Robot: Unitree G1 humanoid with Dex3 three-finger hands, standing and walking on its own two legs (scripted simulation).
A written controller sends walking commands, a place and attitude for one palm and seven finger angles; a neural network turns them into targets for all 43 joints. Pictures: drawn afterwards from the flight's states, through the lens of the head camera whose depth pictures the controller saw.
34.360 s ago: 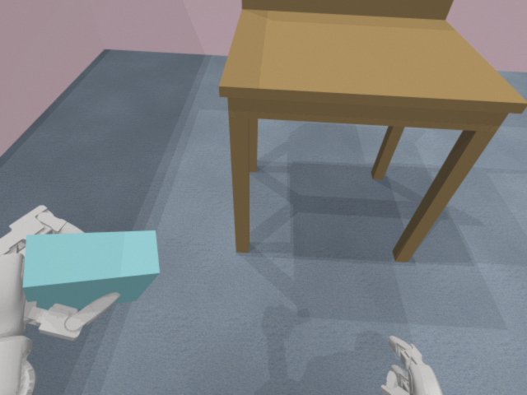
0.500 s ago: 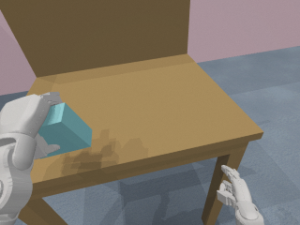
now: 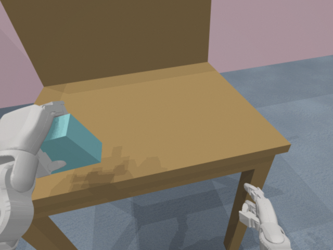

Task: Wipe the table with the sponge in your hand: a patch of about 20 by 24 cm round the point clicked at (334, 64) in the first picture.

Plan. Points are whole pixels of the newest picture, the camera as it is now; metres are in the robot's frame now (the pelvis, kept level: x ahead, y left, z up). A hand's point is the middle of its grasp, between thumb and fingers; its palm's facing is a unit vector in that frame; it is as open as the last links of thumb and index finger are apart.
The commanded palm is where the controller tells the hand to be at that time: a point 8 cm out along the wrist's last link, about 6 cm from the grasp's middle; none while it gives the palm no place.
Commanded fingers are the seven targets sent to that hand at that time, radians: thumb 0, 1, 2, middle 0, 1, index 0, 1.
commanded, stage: bring the sponge back beside the body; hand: left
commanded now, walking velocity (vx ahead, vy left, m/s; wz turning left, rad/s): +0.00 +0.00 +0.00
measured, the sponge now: (62, 151) +0.21 +0.28 +0.19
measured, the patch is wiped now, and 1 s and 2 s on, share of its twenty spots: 1.00 1.00 1.00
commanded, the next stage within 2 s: step back with the hand held close in 0.06 s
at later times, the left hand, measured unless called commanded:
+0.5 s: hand (51, 133) +0.18 +0.24 +0.27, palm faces +0.51 -0.77 -0.39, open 9.5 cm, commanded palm +0.12 +0.29 +0.28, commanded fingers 0.00 0.10 1.30 -1.20 -1.60 -1.20 -1.60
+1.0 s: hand (18, 152) +0.13 +0.25 +0.28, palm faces +0.59 -0.76 -0.27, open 9.5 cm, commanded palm +0.06 +0.29 +0.28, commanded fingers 0.00 0.10 1.30 -1.20 -1.60 -1.20 -1.60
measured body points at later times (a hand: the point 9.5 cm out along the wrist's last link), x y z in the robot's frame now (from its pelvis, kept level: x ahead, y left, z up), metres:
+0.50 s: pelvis -0.02 +0.00 -0.01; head -0.01 +0.02 +0.44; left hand +0.15 +0.28 +0.29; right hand +0.12 -0.24 -0.10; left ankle +0.00 +0.11 -0.73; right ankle +0.06 -0.09 -0.73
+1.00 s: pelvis -0.08 +0.00 -0.03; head -0.07 +0.01 +0.42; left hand +0.09 +0.29 +0.29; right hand +0.11 -0.22 -0.10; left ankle -0.01 +0.12 -0.73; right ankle +0.06 -0.09 -0.73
